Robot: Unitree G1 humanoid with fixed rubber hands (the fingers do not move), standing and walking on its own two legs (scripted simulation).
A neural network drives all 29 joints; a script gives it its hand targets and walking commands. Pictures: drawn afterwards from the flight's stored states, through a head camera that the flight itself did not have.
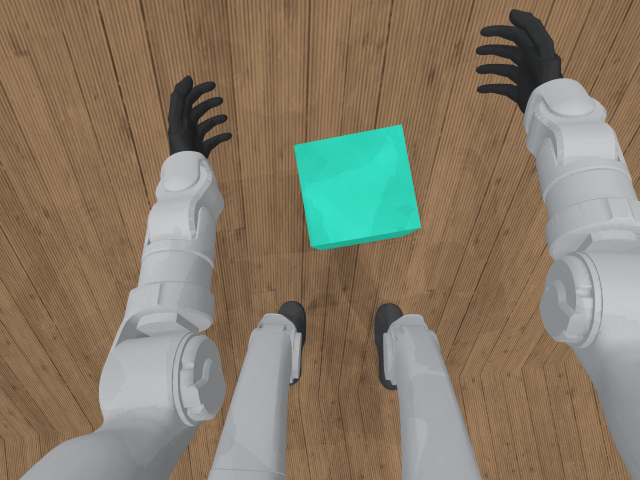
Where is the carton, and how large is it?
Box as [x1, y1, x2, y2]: [294, 125, 420, 249]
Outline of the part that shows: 401,125 294,145 311,246 318,249 326,249 404,235 420,227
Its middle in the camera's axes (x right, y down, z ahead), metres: +0.08 -0.10 +0.86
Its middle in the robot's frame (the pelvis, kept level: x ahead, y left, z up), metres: +0.49 -0.02 -0.52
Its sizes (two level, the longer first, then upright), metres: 0.210 0.200 0.250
